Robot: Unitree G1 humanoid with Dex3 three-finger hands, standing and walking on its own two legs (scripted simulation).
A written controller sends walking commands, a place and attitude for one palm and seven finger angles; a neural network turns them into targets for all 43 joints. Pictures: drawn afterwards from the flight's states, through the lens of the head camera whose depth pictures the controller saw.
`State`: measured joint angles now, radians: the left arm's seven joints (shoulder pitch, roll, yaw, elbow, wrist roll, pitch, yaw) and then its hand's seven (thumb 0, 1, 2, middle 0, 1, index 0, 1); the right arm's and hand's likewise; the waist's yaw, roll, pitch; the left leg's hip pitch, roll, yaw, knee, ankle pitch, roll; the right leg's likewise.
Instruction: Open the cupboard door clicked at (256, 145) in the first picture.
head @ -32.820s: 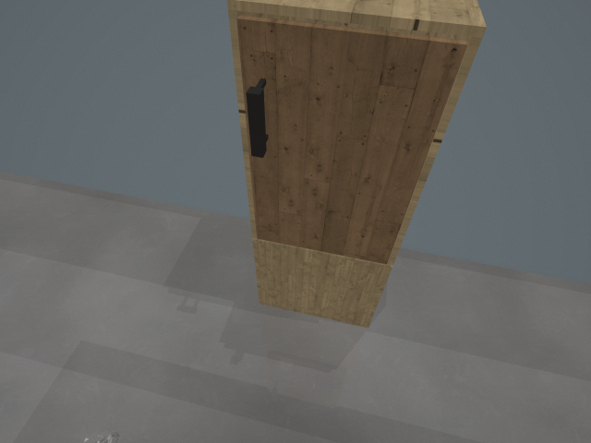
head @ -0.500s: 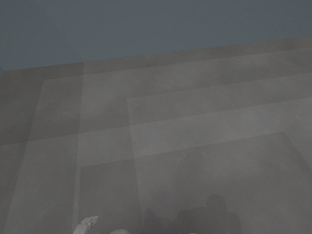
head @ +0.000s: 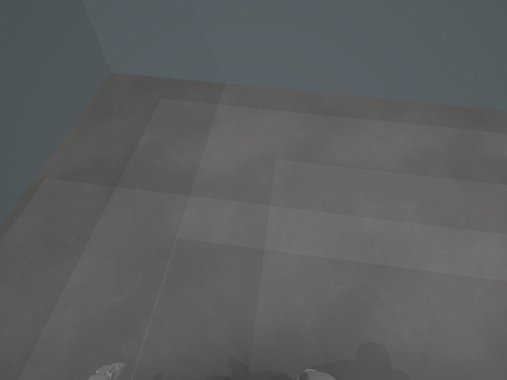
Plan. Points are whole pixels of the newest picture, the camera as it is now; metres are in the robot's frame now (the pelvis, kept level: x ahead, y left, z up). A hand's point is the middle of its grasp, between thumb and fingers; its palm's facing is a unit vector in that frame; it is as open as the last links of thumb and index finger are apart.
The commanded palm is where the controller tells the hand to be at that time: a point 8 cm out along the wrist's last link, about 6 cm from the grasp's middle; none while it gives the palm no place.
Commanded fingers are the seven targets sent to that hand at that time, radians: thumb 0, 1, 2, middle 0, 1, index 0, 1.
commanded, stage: turn to face it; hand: left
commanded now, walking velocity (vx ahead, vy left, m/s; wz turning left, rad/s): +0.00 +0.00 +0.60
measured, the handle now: out of the picture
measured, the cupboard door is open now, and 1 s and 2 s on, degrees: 40 40 40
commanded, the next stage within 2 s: none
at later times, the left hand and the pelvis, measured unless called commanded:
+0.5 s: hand out of the picture -0.04 +0.18 -0.18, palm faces +0.39 -0.89 -0.23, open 7.4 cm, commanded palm none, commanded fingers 0.00 0.90 0.90 -0.20 -0.30 -0.20 -0.30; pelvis +0.00 -0.02 -0.01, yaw +22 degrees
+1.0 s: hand out of the picture -0.01 +0.15 -0.15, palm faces +0.58 -0.77 -0.27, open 7.4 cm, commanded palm none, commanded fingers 0.00 0.90 0.90 -0.20 -0.30 -0.20 -0.30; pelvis +0.03 -0.06 +0.00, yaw +38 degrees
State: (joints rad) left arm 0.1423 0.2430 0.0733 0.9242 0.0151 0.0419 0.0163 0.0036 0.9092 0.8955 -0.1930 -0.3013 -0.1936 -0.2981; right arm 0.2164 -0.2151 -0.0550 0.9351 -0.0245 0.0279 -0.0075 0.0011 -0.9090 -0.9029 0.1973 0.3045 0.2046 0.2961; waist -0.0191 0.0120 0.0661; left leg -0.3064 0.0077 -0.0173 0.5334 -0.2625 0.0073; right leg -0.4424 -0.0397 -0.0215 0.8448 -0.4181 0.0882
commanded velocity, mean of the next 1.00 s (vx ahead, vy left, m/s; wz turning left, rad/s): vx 0.00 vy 0.00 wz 0.60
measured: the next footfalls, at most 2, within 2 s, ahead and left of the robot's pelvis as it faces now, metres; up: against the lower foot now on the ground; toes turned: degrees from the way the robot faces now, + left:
right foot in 0.08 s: +0.06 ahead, -0.14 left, +0.00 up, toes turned +1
left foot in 0.46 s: -0.01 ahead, +0.09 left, +0.00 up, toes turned +26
